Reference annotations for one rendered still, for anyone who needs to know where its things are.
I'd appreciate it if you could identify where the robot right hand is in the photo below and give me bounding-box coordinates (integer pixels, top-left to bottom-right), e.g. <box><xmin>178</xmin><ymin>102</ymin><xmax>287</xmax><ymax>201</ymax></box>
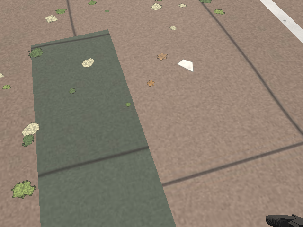
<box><xmin>265</xmin><ymin>214</ymin><xmax>303</xmax><ymax>227</ymax></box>

